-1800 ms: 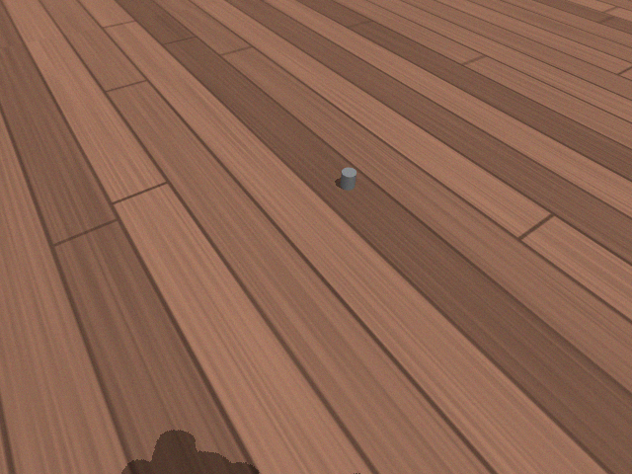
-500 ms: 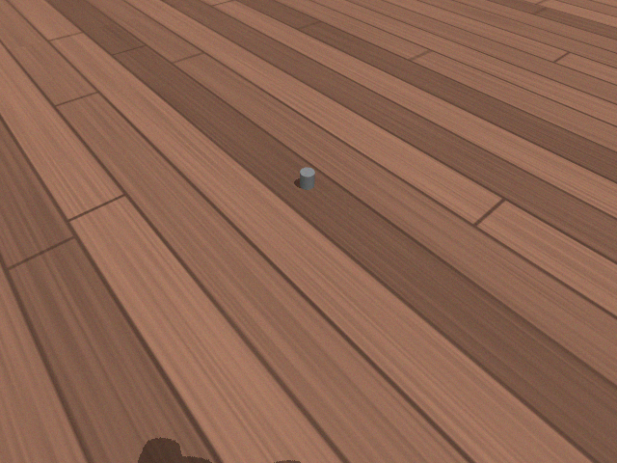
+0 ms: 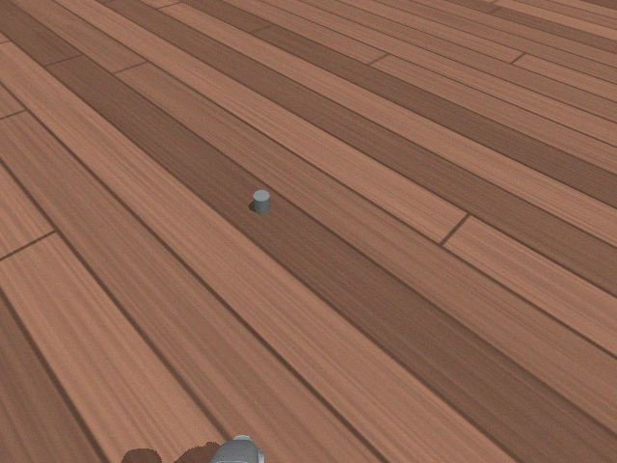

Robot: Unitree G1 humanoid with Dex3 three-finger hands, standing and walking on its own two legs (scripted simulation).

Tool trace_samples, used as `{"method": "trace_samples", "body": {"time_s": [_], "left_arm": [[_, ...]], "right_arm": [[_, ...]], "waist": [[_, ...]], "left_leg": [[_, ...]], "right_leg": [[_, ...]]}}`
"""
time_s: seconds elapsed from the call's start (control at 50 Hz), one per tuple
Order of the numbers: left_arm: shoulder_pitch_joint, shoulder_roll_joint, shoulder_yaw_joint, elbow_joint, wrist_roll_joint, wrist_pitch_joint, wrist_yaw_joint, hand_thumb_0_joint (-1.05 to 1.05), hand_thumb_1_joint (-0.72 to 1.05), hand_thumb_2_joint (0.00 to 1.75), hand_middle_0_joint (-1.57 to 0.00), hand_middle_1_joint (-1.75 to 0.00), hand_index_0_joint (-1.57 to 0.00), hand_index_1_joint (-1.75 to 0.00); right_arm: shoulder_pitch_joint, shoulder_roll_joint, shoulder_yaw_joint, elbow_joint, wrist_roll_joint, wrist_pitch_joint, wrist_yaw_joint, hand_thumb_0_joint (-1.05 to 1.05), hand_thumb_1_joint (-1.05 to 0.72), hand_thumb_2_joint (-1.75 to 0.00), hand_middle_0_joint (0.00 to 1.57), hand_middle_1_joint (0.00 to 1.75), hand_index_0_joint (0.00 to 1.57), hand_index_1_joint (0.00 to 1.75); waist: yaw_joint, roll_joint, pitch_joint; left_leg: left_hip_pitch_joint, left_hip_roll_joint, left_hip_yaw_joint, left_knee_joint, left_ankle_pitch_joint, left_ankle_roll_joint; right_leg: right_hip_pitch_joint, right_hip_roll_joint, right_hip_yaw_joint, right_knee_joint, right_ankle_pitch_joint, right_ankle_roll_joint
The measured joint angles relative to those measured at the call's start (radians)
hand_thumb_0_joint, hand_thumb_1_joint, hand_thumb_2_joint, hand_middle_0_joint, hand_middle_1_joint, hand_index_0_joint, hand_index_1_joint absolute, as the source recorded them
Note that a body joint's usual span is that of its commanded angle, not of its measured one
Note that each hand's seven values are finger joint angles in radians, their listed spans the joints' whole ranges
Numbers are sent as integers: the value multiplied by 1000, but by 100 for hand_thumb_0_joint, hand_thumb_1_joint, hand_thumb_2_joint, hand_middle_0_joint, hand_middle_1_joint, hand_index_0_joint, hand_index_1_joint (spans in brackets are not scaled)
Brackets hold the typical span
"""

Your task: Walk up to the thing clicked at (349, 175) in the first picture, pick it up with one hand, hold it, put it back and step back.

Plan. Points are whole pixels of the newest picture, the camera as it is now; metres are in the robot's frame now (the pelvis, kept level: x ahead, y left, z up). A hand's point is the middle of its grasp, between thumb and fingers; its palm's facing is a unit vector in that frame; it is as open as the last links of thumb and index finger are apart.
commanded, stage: walk up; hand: left
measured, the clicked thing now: (262, 202) +1.24 +0.26 -0.73
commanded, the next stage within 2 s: none
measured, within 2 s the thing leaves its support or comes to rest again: neither
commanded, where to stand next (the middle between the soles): +0.79 -0.01 m, yaw -5 degrees
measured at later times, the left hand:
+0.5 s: hand (176, 304) +0.38 +0.26 -0.13, palm faces -0.17 -0.90 -0.40, open 7.4 cm
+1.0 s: hand (181, 270) +0.47 +0.28 -0.15, palm faces -0.06 -0.92 -0.38, open 7.4 cm
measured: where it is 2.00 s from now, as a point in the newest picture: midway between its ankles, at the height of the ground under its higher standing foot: (316, 314)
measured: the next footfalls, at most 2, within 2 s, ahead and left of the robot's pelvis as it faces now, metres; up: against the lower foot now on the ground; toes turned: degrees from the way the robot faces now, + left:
left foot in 0.06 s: +0.19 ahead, +0.14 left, +0.00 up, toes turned +4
right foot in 0.50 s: +0.38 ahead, -0.14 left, +0.00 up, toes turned -9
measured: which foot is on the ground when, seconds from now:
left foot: up 0.00-0.04, down 0.06-0.52, up 0.54-0.98, down 1.00-1.00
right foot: down 0.00-0.10, up 0.12-0.48, down 0.50-1.00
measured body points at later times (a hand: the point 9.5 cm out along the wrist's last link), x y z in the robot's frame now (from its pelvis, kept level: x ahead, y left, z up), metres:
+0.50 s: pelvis +0.24 -0.01 -0.01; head +0.25 -0.02 +0.44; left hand +0.39 +0.30 -0.10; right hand +0.21 -0.33 -0.13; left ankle +0.15 +0.14 -0.73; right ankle +0.35 -0.14 -0.73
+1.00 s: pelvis +0.43 -0.01 -0.01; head +0.44 +0.01 +0.44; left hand +0.47 +0.33 -0.12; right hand +0.49 -0.34 -0.11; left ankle +0.54 +0.11 -0.74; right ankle +0.35 -0.14 -0.73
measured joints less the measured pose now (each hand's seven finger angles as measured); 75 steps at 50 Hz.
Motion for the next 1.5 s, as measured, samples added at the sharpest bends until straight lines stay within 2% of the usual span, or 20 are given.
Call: {"method": "trace_samples", "body": {"time_s": [0.06, 0.1, 0.16, 0.22, 0.36, 0.48, 0.52, 0.54, 0.6, 0.66, 0.8, 0.88, 0.96, 1.0, 1.04, 1.1, 1.16, 1.36, 1.48, 1.5], "left_arm": [[-3, 18, -1, -14, 1, -1, 4, 0, 89, 89, -21, -30, -21, -30], [-15, 35, 3, -14, 0, 3, 13, 0, 90, 89, -20, -30, -21, -30], [-37, 32, -9, -6, -3, 13, 28, 0, 90, 89, -20, -30, -21, -30], [-63, 51, -14, -11, -8, 5, 24, 0, 90, 89, -20, -30, -21, -30], [-126, 68, 2, -51, -15, 9, 1, 0, 90, 89, -20, -30, -21, -29], [-165, 41, 1, -50, -8, 13, -20, 0, 90, 89, -20, -30, -21, -29], [-169, 29, 4, -47, -5, 2, -17, 0, 90, 89, -20, -30, -21, -30], [-177, 18, 6, -46, -2, -6, -12, 0, 90, 89, -20, -30, -21, -30], [-174, 2, -3, -65, -11, -24, 2, 0, 90, 89, -20, -30, -21, -30], [-144, -21, -16, -68, -25, -28, 16, 0, 90, 89, -20, -30, -21, -30], [-53, -26, -23, -49, -13, -30, 26, 0, 90, 89, -20, -30, -21, -30], [-20, -4, -10, -51, -1, -29, 26, 0, 89, 89, -20, -30, -21, -30], [-7, 29, 1, -50, 0, -28, 27, 0, 89, 89, -20, -30, -21, -30], [-2, 47, 3, -43, 0, -22, 29, 0, 89, 89, -20, -30, -21, -30], [-8, 58, 7, -32, -2, -9, 37, 0, 90, 89, -20, -30, -21, -30], [-25, 39, -10, -13, -4, 11, 44, 0, 90, 89, -20, -30, -21, -30], [-47, 49, -19, -16, -11, 12, 37, 0, 90, 89, -20, -30, -21, -30], [-79, 35, -7, -18, -4, 23, 9, 0, 90, 89, -20, -30, -21, -30], [-97, 18, -3, -21, 0, -6, 13, 0, 90, 89, -20, -30, -21, -30], [-106, 7, -1, -20, 3, -15, 19, 0, 90, 89, -20, -30, -21, -30]], "right_arm": [[8, 2, -6, -4, -2, -14, -5, 1, -90, -90, 20, 30, 20, 30], [-2, 17, -11, -14, -8, -35, -14, 1, -90, -90, 20, 30, 20, 30], [1, 27, -8, -47, 2, -55, -22, 1, -90, -90, 21, 30, 20, 30], [32, 42, 6, -58, 17, -56, -29, 1, -90, -90, 21, 30, 20, 30], [122, 30, 23, -55, 20, -52, -35, 1, -90, -90, 21, 30, 20, 30], [158, -5, 17, -54, 21, -34, -36, 1, -90, -90, 21, 30, 20, 30], [166, -15, 15, -51, 22, -25, -39, 1, -90, -90, 21, 30, 20, 30], [159, -17, 13, -46, 23, -18, -43, 1, -90, -90, 21, 30, 20, 30], [134, 3, 29, -35, 23, -1, -48, 1, -90, -90, 20, 30, 20, 30], [99, 3, 37, -35, 33, 1, -45, 1, -90, -90, 20, 30, 20, 30], [46, -16, 10, -70, 30, 6, -23, 1, -90, -90, 20, 30, 20, 30], [48, -18, -1, -54, 15, 17, -9, 1, -90, -90, 20, 30, 20, 30], [44, -13, -2, -38, 7, 11, 1, 1, -90, -90, 20, 30, 20, 30], [41, -6, -3, -35, 5, 1, 1, 1, -90, -90, 20, 30, 20, 30], [24, 10, 0, -43, -1, -18, -6, 1, -90, -90, 20, 30, 20, 30], [21, 15, 5, -76, 15, -39, -17, 1, -90, -90, 20, 30, 20, 30], [40, 39, 24, -84, 28, -42, -29, 1, -90, -90, 20, 30, 20, 30], [117, 29, 32, -79, 25, -35, -35, 1, -90, -90, 21, 30, 20, 30], [139, -3, 23, -84, 27, -13, -37, 1, -90, -90, 21, 30, 20, 30], [133, -9, 20, -78, 30, -6, -41, 1, -90, -90, 21, 30, 20, 30]], "waist": [[-5, -22, -3], [-14, -79, 13], [-50, -78, 20], [-73, -86, 18], [-88, -84, 29], [-105, -40, 27], [-103, -10, 19], [-100, 18, 27], [-73, 9, 35], [-48, 13, 33], [-30, 42, 25], [-20, 33, 12], [-10, 9, 12], [-14, -17, 7], [-13, -74, 25], [-41, -53, 35], [-55, -67, 39], [-70, -68, 30], [-78, -21, 29], [-76, 10, 37]], "left_leg": [[64, -14, 14, -120, 49, 8], [90, -50, 58, -97, 66, 10], [133, -43, 83, -70, -11, 21], [223, -44, 99, -150, -17, 18], [385, -63, 131, -266, -56, 12], [453, -56, 142, -211, -178, -22], [449, -27, 133, -120, -251, -20], [423, 1, 110, -28, -268, 3], [286, -43, 27, 302, -273, 32], [153, -65, -3, 422, -195, 40], [-33, -43, -65, 279, -1, 14], [-33, -24, -38, 90, 33, -3], [37, -16, -12, -82, 48, 14], [83, -33, 6, -131, 79, 18], [104, -72, 47, -96, 48, 17], [133, -63, 44, -72, -6, 32], [204, -70, 45, -147, 2, 32], [363, -107, 68, -259, -46, 37], [370, -91, 67, -132, -180, 4], [349, -66, 53, -57, -208, 18]], "right_leg": [[17, -11, 10, 59, -82, 21], [-27, -58, 39, 223, -141, 3], [-177, -23, 71, 557, -145, -19], [-302, -32, 59, 663, -68, -15], [-443, -121, 34, 433, 54, 24], [-380, -136, -21, 181, 183, 3], [-334, -109, -41, 161, 182, 2], [-327, -89, -58, 193, 150, 2], [-292, -91, -57, 235, 79, -8], [-213, -89, -51, 153, 87, -7], [-78, -50, -57, -1, 98, -5], [-36, -45, -74, -14, 55, -3], [-10, -54, -89, 34, -23, 25], [-8, -77, -92, 91, -83, 41], [-53, -132, -60, 246, -122, 13], [-195, -85, -9, 562, -156, -13], [-310, -80, 16, 653, -87, -17], [-408, -156, -7, 337, 88, 30], [-288, -109, -43, 111, 178, 8], [-280, -88, -58, 126, 171, 6]]}}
